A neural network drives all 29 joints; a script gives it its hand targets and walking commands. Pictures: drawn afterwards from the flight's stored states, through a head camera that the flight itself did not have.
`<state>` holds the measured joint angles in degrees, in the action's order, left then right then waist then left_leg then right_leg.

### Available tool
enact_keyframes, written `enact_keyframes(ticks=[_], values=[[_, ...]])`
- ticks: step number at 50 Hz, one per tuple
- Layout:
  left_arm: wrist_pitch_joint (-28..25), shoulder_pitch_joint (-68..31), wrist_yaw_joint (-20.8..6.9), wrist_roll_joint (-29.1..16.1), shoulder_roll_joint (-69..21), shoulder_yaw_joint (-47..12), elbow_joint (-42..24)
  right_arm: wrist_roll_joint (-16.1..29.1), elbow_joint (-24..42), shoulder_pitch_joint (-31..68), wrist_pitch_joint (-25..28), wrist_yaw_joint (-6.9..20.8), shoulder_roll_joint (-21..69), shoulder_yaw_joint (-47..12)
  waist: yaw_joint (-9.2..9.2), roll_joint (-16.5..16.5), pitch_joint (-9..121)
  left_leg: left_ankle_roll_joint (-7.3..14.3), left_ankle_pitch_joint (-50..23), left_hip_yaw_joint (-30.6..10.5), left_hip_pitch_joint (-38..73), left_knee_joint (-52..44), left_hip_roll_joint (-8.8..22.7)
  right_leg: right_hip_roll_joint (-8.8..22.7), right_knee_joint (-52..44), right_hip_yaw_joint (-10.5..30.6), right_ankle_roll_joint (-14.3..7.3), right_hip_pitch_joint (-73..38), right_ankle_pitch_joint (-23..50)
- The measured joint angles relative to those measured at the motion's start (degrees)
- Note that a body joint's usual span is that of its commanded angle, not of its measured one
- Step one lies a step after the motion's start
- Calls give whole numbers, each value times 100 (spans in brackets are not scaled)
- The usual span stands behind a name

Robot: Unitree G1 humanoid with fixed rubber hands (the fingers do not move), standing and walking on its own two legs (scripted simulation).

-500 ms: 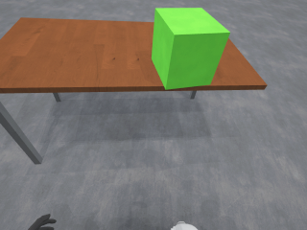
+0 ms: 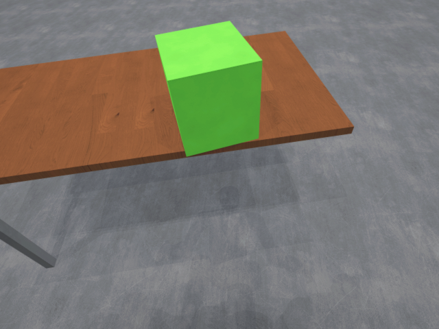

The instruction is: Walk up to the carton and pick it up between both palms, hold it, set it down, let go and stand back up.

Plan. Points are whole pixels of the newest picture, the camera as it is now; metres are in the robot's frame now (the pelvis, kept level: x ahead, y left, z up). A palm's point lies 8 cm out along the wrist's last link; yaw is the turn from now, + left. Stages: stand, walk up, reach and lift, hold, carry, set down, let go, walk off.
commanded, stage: walk up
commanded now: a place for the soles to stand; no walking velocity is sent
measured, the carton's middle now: (208, 88) +0.75 +0.06 +0.04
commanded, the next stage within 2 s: none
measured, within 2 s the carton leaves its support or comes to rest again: neither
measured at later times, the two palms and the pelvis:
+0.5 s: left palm out of the picture +0.12 +0.14 -0.09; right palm out of the picture +0.08 -0.54 -0.10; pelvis +0.02 -0.18 -0.03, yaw -1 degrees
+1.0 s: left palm out of the picture +0.11 +0.10 -0.07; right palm out of the picture +0.06 -0.58 -0.09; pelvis +0.01 -0.23 -0.01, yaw +1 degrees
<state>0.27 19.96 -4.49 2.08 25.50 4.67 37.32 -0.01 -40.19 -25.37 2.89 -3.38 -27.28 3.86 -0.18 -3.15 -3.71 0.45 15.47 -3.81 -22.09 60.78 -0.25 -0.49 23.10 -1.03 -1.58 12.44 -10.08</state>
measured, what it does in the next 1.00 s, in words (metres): steps to the right: left foot, then right foot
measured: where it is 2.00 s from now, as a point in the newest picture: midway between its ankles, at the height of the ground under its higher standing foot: outside the picture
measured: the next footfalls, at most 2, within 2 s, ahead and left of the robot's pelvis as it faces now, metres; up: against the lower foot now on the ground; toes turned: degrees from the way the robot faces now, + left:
left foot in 0.16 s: +0.08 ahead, +0.14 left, +0.00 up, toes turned -1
right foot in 0.36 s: +0.08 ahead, -0.26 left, +0.00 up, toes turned +1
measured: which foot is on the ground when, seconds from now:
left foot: up 0.00-0.14, down 0.16-0.38, up 0.40-1.00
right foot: down 0.00-0.10, up 0.12-0.34, down 0.36-1.00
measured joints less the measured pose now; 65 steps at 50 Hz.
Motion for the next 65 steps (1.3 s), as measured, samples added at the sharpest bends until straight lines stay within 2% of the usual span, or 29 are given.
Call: enact_keyframes(ticks=[2, 4, 5, 6, 7, 8, 10, 12, 13, 14, 17, 18, 20, 22, 25, 27, 31, 34, 38, 42, 46, 55, 61, 65], values=[[43, -4, 23, 0, -1, 0, -18, 0, -14, -65, -22, 1, -2, -2, -3, 23, 1, 0, 146, -2, -2, -363, -3, -121, -267, -19, 260, -82, 105], [134, -130, 37, 0, -3, 4, -73, 0, -11, -195, -18, -15, -7, 7, -14, 17, -6, 0, 471, 49, 70, -1205, -7, -263, -477, -79, 599, -83, 260], [195, -259, 42, 0, -7, 13, -103, 1, -8, -279, 8, -49, -13, 41, -29, 7, -39, -1, 487, 157, 221, -1904, 1, -338, -298, -129, 718, 55, 346], [258, -450, 45, 1, -11, 17, -152, 2, -10, -384, 62, -107, -39, 115, -46, 30, -114, -1, 149, 296, 448, -2748, 23, -430, 400, -186, 750, 407, 328], [284, -657, 45, 0, -11, 19, -256, 2, -19, -576, 117, -193, -118, 219, -87, 118, -193, 23, -503, 333, 651, -3386, 30, -518, 1600, -184, 698, 850, 178], [268, -818, 45, 0, 0, 21, -412, 2, -31, -821, 130, -292, -214, 329, -105, 236, -210, 98, -739, 248, 759, -3577, 59, -552, 2779, -153, 582, 1234, -363], [231, -984, 47, 0, 91, 73, -469, -1, -174, -826, 54, -409, -172, 278, -90, -55, -302, -133, -97, 277, 733, -2869, 0, -301, 4446, 351, 305, 1465, -1237], [338, -899, 39, 0, 100, 71, -468, -2, -165, -620, 76, -450, -145, 106, -83, -217, -196, -187, 289, 269, 722, -2489, 118, -84, 5198, 692, 157, 1489, -1427], [391, -874, 35, 0, 103, 71, -459, -1, -161, -451, 122, -448, -146, 40, -80, -239, -175, -188, 336, 229, 715, -2454, 237, 21, 5232, 760, 111, 1483, -1444], [432, -863, 31, 0, 107, 70, -449, -1, -159, -268, 169, -435, -147, 12, -75, -247, -173, -188, 333, 180, 691, -2454, 366, 128, 4962, 784, 85, 1447, -1513], [479, -806, 16, -1, 111, 70, -450, 0, -163, 223, 234, -376, -154, 37, -72, -282, -173, -188, 307, 96, 547, -2441, 690, 410, 3195, 787, 74, 1211, -1817], [473, -768, 14, -1, 111, 70, -449, 0, -166, 338, 233, -353, -171, 52, -73, -278, -176, -188, 321, 69, 493, -2374, 783, 434, 2604, 772, 81, 1089, -1679], [428, -761, 9, 0, 5, 73, -354, 0, -181, 429, 165, -348, -200, 110, -72, -43, -309, -52, 501, -260, 326, -1811, 926, 219, 2599, 504, 156, 986, -1376], [385, -514, 8, 1, -7, 72, -325, -1, -176, 497, 49, -382, -192, -14, -58, -78, -304, -41, 1364, -341, 58, -659, 551, 198, 2580, 434, 81, 852, -1439], [382, -165, 39, 1, -11, 73, -240, 0, -168, 667, -13, -426, -200, -31, -66, -78, -299, -41, 1378, -333, -226, 379, -53, 168, 1758, 425, -49, 492, -894], [361, -40, 91, 1, -12, 73, -212, 0, -169, 680, -21, -387, -202, -33, -68, -57, -297, -42, 1074, -287, -288, 452, -195, 91, 1276, 416, -148, 346, -737], [236, -16, 182, 1, -13, 73, -211, 0, -171, 519, -51, -253, -202, -78, -72, -28, -300, -42, 631, -276, -286, 449, -228, -57, 730, 346, -320, 205, -477], [154, -43, 254, 1, -14, 73, -209, 0, -170, 456, -108, -175, -203, -112, -73, -23, -299, -42, 506, -278, -288, 362, -227, -117, 583, 292, -347, 170, -402], [127, -32, 320, 1, -14, 72, -208, 0, -168, 453, -161, -105, -203, -130, -73, 1, -298, -42, 440, -278, -291, 22, -227, -186, 374, 217, -226, 47, -296], [115, -80, 331, 1, -14, 72, -203, 0, -171, 454, -214, -68, -203, -132, -74, 7, -299, -42, 445, -278, -287, -236, -227, -249, 291, 126, -399, -40, -235], [112, -158, 335, 1, -13, 72, -175, 0, -170, 454, -293, -40, -203, -132, -74, 67, -300, -42, 424, -278, -286, -264, -227, -271, 230, 60, -320, -116, -209], [105, -356, 335, 1, -14, 71, -159, 0, -168, 451, -319, 61, -204, -142, -75, 202, -300, -41, 628, -280, -278, -647, -227, -260, 132, -57, -466, -121, -111], [144, -494, 302, 1, -16, 71, -138, 0, -167, 412, -268, 87, -205, -147, -80, 204, -297, -42, 541, -246, -95, -1359, -226, -222, 459, -91, -355, -99, -353], [211, -677, 294, 1, -18, 71, -128, 0, -164, 399, -144, 82, -207, -131, -86, 219, -296, -39, 172, -260, 315, -2307, -223, -176, 1344, -102, -183, 175, -881]])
